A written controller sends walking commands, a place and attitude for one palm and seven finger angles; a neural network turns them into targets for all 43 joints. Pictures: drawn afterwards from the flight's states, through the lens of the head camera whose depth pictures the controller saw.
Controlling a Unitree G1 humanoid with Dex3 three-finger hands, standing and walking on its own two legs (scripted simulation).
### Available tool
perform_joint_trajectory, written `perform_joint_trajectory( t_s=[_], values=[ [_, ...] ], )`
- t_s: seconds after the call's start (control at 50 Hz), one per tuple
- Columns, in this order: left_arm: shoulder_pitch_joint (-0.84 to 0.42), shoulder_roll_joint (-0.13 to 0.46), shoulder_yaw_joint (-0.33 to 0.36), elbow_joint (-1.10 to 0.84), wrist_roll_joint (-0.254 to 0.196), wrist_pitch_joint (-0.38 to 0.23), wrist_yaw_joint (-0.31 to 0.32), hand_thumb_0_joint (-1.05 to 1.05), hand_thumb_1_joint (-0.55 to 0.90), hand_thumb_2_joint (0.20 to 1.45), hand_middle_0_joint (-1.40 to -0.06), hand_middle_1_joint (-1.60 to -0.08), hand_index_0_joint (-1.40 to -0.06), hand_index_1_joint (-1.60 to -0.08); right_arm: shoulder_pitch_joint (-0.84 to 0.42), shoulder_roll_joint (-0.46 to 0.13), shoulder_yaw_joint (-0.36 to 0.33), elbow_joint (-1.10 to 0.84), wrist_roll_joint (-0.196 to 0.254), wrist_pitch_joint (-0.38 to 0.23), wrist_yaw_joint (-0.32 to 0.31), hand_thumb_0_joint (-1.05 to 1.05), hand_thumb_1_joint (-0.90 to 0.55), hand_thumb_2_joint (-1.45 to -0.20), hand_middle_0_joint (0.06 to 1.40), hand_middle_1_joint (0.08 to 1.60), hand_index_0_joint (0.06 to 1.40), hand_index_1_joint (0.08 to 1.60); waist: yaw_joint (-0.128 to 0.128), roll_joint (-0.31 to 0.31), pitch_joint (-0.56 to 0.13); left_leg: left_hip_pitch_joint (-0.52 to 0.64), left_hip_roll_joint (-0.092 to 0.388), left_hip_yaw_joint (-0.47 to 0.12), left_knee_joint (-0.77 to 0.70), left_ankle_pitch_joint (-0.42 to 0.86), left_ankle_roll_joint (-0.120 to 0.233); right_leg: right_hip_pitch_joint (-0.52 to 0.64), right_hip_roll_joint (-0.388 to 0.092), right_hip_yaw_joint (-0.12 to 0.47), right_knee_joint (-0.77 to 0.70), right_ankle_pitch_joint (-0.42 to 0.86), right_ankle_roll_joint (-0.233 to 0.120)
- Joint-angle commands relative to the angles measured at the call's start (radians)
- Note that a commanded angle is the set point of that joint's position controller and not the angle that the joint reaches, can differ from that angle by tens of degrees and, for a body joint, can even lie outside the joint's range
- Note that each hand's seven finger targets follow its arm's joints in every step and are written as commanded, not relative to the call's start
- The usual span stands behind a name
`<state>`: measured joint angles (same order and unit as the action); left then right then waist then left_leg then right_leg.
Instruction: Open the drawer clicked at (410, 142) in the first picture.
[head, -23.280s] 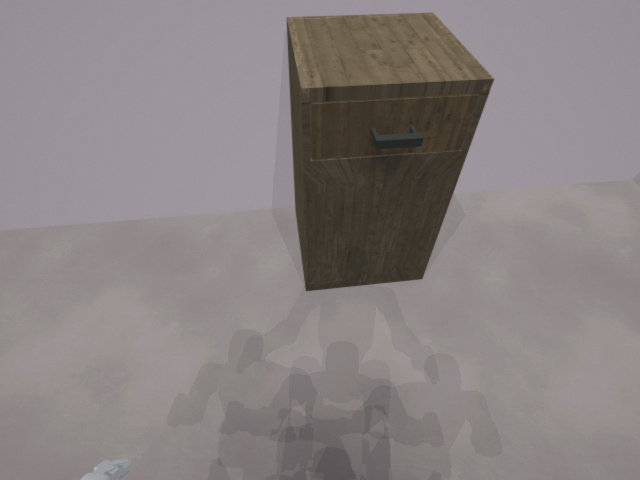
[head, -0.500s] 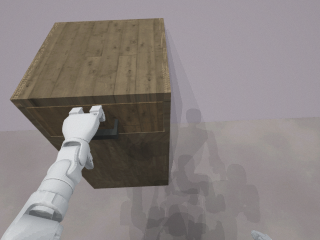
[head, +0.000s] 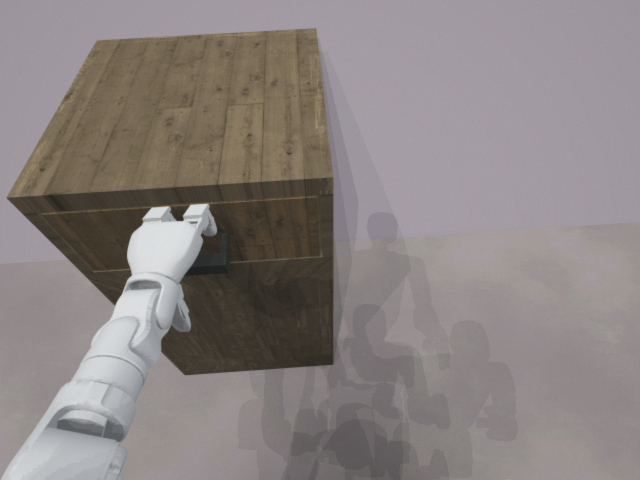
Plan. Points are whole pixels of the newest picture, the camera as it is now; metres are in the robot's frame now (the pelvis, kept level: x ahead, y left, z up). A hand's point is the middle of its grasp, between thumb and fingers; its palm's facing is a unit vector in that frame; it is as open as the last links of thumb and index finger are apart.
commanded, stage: re-aim the fingers above the handle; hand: left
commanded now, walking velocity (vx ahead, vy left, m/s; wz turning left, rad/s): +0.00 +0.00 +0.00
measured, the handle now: (192, 253) +0.46 +0.23 -0.05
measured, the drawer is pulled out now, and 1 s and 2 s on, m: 0.00 0.00 0.00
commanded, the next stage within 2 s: lower the fingers behind the handle in 1.58 s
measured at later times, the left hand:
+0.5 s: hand (194, 250) +0.41 +0.19 +0.03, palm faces +0.10 -0.07 -0.99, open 13.8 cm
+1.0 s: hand (194, 256) +0.41 +0.20 +0.01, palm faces +0.06 -0.09 -0.99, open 13.8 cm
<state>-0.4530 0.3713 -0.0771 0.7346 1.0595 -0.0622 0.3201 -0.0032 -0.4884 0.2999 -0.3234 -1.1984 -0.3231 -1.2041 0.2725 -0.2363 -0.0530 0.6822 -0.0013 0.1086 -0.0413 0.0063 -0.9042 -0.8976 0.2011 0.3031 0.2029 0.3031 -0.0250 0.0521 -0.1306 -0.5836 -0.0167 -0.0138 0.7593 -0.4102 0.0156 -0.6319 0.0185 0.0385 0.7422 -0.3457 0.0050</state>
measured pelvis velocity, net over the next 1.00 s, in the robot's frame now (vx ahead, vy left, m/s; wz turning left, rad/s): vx -0.01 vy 0.00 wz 0.01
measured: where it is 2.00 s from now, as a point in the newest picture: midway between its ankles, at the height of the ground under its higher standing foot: outside the picture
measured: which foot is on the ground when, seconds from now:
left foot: down 0.00-1.00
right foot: down 0.00-1.00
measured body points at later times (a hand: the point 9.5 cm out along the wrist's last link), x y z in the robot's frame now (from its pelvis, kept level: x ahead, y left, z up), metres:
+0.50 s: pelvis -0.01 +0.00 -0.01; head +0.05 -0.01 +0.44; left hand +0.40 +0.19 +0.08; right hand +0.08 -0.26 -0.14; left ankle -0.03 +0.11 -0.71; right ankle +0.00 -0.13 -0.71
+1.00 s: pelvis -0.01 +0.00 -0.01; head +0.06 -0.01 +0.43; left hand +0.40 +0.20 +0.06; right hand +0.08 -0.28 -0.14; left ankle -0.03 +0.11 -0.71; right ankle +0.00 -0.13 -0.71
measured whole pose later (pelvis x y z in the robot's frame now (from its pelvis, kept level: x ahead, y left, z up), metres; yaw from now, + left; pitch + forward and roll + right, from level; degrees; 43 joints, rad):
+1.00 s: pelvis -0.01 +0.00 -0.01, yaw +0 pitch +16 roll -1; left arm -0.55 0.37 -0.07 0.78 1.10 -0.15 0.42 0.00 -0.49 0.30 -0.33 -1.20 -0.32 -1.20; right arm 0.26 -0.27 -0.08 0.71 -0.01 0.07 -0.04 0.01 -0.90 -0.90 0.20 0.30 0.20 0.30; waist -0.03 0.04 -0.14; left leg -0.69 -0.02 -0.02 0.84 -0.43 0.01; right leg -0.72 0.02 0.03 0.80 -0.36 0.01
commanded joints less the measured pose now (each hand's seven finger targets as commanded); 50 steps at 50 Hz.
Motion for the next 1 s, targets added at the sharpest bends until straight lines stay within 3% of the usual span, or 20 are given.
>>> perform_joint_trajectory(
  t_s=[0.0, 0.1, 0.18, 0.24, 0.3, 0.36, 0.38, 0.4, 0.44, 0.52, 0.58, 0.6, 0.68, 0.74, 0.8, 0.86, 0.88, 0.9, 0.94, 0.98],
  values=[
    [-0.308, 0.353, 0.223, -0.188, 0.025, -0.034, 0.104, 0.0, -0.5, 0.3, -0.3, -1.2, -0.3, -1.2, -0.004, -0.136, -0.045, -0.094, -0.012, -0.028, -0.005, 0.0, -0.9, -0.9, 0.2, 0.3, 0.2, 0.3, 0.054, -0.001, -0.326, 0.096, -0.02, 0.033, -0.071, 0.405, 0.01, 0.234, 0.02, -0.042, -0.034, 0.348, -0.057],
    [-0.28, 0.302, 0.176, -0.099, 0.037, 0.051, 0.139, 0.0, -0.5, 0.3, -0.3, -1.2, -0.3, -1.2, -0.009, -0.138, -0.05, -0.1, 0.001, -0.031, 0.011, 0.0, -0.9, -0.9, 0.2, 0.3, 0.2, 0.3, 0.038, -0.034, -0.303, 0.069, -0.019, 0.053, -0.084, 0.343, 0.006, 0.216, 0.028, -0.045, -0.049, 0.292, -0.054],
    [-0.373, 0.219, 0.057, -0.064, 0.004, 0.081, 0.079, 0.0, -0.5, 0.3, -0.3, -1.2, -0.3, -1.2, 0.019, -0.154, -0.058, -0.101, 0.017, -0.047, -0.005, 0.0, -0.9, -0.9, 0.2, 0.3, 0.2, 0.3, -0.027, -0.093, -0.291, 0.092, -0.014, 0.051, -0.093, 0.28, 0.02, 0.197, 0.022, -0.043, -0.092, 0.251, -0.041],
    [-0.536, 0.159, -0.023, -0.151, -0.016, 0.02, 0.033, 0.0, -0.5, 0.3, -0.3, -1.2, -0.3, -1.2, 0.036, -0.154, -0.066, -0.092, 0.012, -0.064, -0.023, 0.0, -0.9, -0.9, 0.2, 0.3, 0.2, 0.3, -0.075, -0.075, -0.303, 0.167, -0.008, 0.026, -0.079, 0.263, 0.028, 0.129, 0.018, -0.043, -0.1, 0.209, -0.039],
    [-0.588, 0.169, -0.015, -0.262, -0.02, -0.065, 0.029, 0.0, -0.5, 0.3, -0.3, -1.2, -0.3, -1.2, 0.047, -0.146, -0.07, -0.091, -0.002, -0.077, -0.035, 0.0, -0.9, -0.9, 0.2, 0.3, 0.2, 0.3, -0.066, 0.008, -0.382, 0.237, -0.01, 0.007, -0.055, 0.33, 0.02, 0.103, 0.02, -0.046, -0.073, 0.227, -0.046],
    [-0.56, 0.219, 0.057, -0.237, 0.024, -0.104, 0.09, 0.0, -0.5, 0.3, -0.3, -1.2, -0.3, -1.2, 0.053, -0.135, -0.065, -0.07, -0.013, -0.078, -0.026, 0.0, -0.9, -0.9, 0.2, 0.3, 0.2, 0.3, -0.031, 0.05, -0.398, 0.223, -0.008, -0.008, -0.032, 0.39, 0.002, 0.057, 0.028, -0.064, -0.029, 0.23, -0.055],
    [-0.522, 0.238, 0.091, -0.181, 0.034, -0.092, 0.115, 0.0, -0.5, 0.3, -0.3, -1.2, -0.3, -1.2, 0.052, -0.135, -0.064, -0.058, -0.012, -0.073, -0.018, 0.0, -0.9, -0.9, 0.2, 0.3, 0.2, 0.3, -0.019, 0.055, -0.353, 0.194, -0.008, -0.006, -0.031, 0.393, -0.004, 0.047, 0.031, -0.07, -0.022, 0.229, -0.06],
    [-0.493, 0.315, 0.17, -0.15, 0.04, -0.073, 0.141, 0.0, -0.5, 0.3, -0.3, -1.2, -0.3, -1.2, 0.047, -0.144, -0.058, -0.049, -0.016, -0.064, -0.006, 0.0, -0.9, -0.9, 0.2, 0.3, 0.2, 0.3, 0.015, 0.062, -0.356, 0.158, -0.011, -0.002, -0.035, 0.402, -0.009, 0.071, 0.033, -0.071, -0.009, 0.236, -0.065],
    [-0.416, 0.31, 0.188, -0.054, 0.044, 0.002, 0.184, 0.0, -0.5, 0.3, -0.3, -1.2, -0.3, -1.2, 0.024, -0.138, -0.046, -0.056, -0.017, -0.047, 0.014, 0.0, -0.9, -0.9, 0.2, 0.3, 0.2, 0.3, 0.037, 0.021, -0.314, 0.08, -0.018, 0.019, -0.046, 0.365, -0.006, 0.1, 0.034, -0.07, -0.004, 0.236, -0.064],
    [-0.334, 0.302, 0.16, 0.066, 0.04, 0.156, 0.18, 0.0, -0.5, 0.3, -0.3, -1.2, -0.3, -1.2, -0.001, -0.137, -0.033, -0.083, -0.006, -0.018, 0.026, 0.0, -0.9, -0.9, 0.2, 0.3, 0.2, 0.3, 0.065, -0.055, -0.319, 0.018, -0.023, 0.06, -0.087, 0.326, -0.004, 0.217, 0.028, -0.049, -0.036, 0.269, -0.054],
    [-0.361, 0.362, 0.178, 0.042, 0.01, 0.194, 0.145, 0.0, -0.5, 0.3, -0.3, -1.2, -0.3, -1.2, -0.023, -0.138, -0.025, -0.097, 0.009, 0.0, 0.001, 0.0, -0.9, -0.9, 0.2, 0.3, 0.2, 0.3, 0.057, -0.159, -0.335, 0.0, -0.026, 0.079, -0.115, 0.286, 0.009, 0.326, 0.016, -0.02, -0.083, 0.293, -0.034],
    [-0.374, 0.391, 0.196, 0.041, -0.001, 0.19, 0.124, 0.0, -0.5, 0.3, -0.3, -1.2, -0.3, -1.2, -0.03, -0.146, -0.021, -0.101, 0.009, 0.002, -0.011, 0.0, -0.9, -0.9, 0.2, 0.3, 0.2, 0.3, 0.051, -0.184, -0.337, -0.008, -0.027, 0.076, -0.121, 0.256, 0.013, 0.346, 0.011, -0.012, -0.094, 0.272, -0.029],
    [-0.433, 0.318, 0.113, -0.018, 0.001, 0.093, 0.035, 0.0, -0.5, 0.3, -0.3, -1.2, -0.3, -1.2, 0.006, -0.159, -0.038, -0.109, 0.018, -0.03, -0.045, 0.0, -0.9, -0.9, 0.2, 0.3, 0.2, 0.3, -0.015, -0.165, -0.321, 0.047, -0.018, 0.069, -0.112, 0.247, 0.035, 0.296, 0.005, -0.014, -0.115, 0.284, -0.021],
    [-0.517, 0.2, 0.004, -0.125, -0.002, -0.029, -0.001, 0.0, -0.5, 0.3, -0.3, -1.2, -0.3, -1.2, 0.035, -0.146, -0.054, -0.1, 0.009, -0.064, -0.056, 0.0, -0.9, -0.9, 0.2, 0.3, 0.2, 0.3, -0.064, -0.063, -0.316, 0.132, -0.015, 0.05, -0.078, 0.255, 0.036, 0.173, 0.01, -0.02, -0.11, 0.248, -0.029],
    [-0.558, 0.117, -0.051, -0.211, -0.016, -0.119, 0.004, 0.0, -0.5, 0.3, -0.3, -1.2, -0.3, -1.2, 0.059, -0.127, -0.067, -0.081, -0.001, -0.086, -0.048, 0.0, -0.9, -0.9, 0.2, 0.3, 0.2, 0.3, -0.075, 0.041, -0.336, 0.208, -0.012, 0.023, -0.038, 0.317, 0.022, 0.069, 0.019, -0.037, -0.076, 0.228, -0.045],
    [-0.549, 0.173, 0.019, -0.202, 0.008, -0.137, 0.066, 0.0, -0.5, 0.3, -0.3, -1.2, -0.3, -1.2, 0.079, -0.131, -0.072, -0.053, -0.012, -0.086, -0.029, 0.0, -0.9, -0.9, 0.2, 0.3, 0.2, 0.3, -0.051, 0.053, -0.38, 0.205, -0.009, 0.002, -0.011, 0.376, 0.007, 0.033, 0.027, -0.053, -0.034, 0.245, -0.052],
    [-0.523, 0.233, 0.086, -0.179, 0.016, -0.126, 0.098, 0.0, -0.5, 0.3, -0.3, -1.2, -0.3, -1.2, 0.082, -0.136, -0.074, -0.045, -0.011, -0.08, -0.022, 0.0, -0.9, -0.9, 0.2, 0.3, 0.2, 0.3, -0.03, 0.053, -0.383, 0.188, -0.01, 0.0, -0.006, 0.4, 0.002, 0.043, 0.031, -0.057, -0.02, 0.264, -0.058],
    [-0.5, 0.294, 0.149, -0.161, 0.022, -0.109, 0.128, 0.0, -0.5, 0.3, -0.3, -1.2, -0.3, -1.2, 0.077, -0.145, -0.069, -0.04, -0.015, -0.072, -0.013, 0.0, -0.9, -0.9, 0.2, 0.3, 0.2, 0.3, -0.005, 0.051, -0.39, 0.159, -0.013, -0.001, -0.006, 0.43, -0.004, 0.065, 0.034, -0.062, -0.003, 0.285, -0.062],
    [-0.478, 0.316, 0.19, -0.11, 0.035, -0.056, 0.185, 0.0, -0.5, 0.3, -0.3, -1.2, -0.3, -1.2, 0.062, -0.141, -0.062, -0.038, -0.019, -0.057, 0.007, 0.0, -0.9, -0.9, 0.2, 0.3, 0.2, 0.3, 0.013, 0.024, -0.384, 0.1, -0.018, 0.012, -0.007, 0.432, -0.004, 0.099, 0.033, -0.065, 0.015, 0.312, -0.06],
    [-0.393, 0.376, 0.246, -0.07, 0.04, 0.021, 0.217, 0.0, -0.5, 0.3, -0.3, -1.2, -0.3, -1.2, 0.031, -0.143, -0.049, -0.05, -0.022, -0.037, 0.022, 0.0, -0.9, -0.9, 0.2, 0.3, 0.2, 0.3, 0.06, 0.004, -0.396, 0.051, -0.027, 0.037, -0.022, 0.43, -0.002, 0.178, 0.031, -0.054, 0.018, 0.352, -0.059]
  ],
)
